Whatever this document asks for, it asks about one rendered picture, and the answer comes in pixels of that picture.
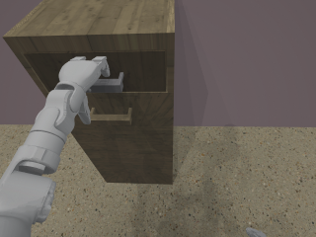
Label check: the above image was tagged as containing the left robot forearm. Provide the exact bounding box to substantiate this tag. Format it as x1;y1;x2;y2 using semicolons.
0;81;86;193

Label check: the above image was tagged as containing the handle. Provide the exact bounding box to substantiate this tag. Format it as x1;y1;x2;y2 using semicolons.
88;114;132;125
86;72;124;93

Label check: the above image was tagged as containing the left robot upper arm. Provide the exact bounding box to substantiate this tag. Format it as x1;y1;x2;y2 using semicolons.
0;170;56;237

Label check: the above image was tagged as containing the drawer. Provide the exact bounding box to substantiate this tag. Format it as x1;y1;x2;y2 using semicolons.
23;49;167;92

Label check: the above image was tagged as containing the robot right hand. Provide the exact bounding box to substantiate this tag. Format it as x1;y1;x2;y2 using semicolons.
246;227;267;237

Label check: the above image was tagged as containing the robot left hand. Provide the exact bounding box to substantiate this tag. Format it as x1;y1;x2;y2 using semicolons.
58;56;111;124

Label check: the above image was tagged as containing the cabinet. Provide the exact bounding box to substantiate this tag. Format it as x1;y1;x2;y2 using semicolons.
2;0;175;185

